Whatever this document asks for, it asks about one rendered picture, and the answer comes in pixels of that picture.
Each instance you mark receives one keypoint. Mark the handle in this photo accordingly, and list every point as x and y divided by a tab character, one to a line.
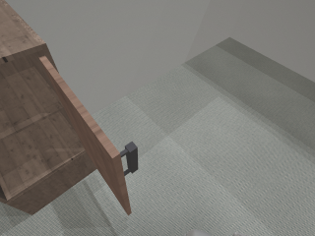
131	152

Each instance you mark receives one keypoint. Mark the cupboard door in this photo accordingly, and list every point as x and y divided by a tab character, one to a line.
102	152

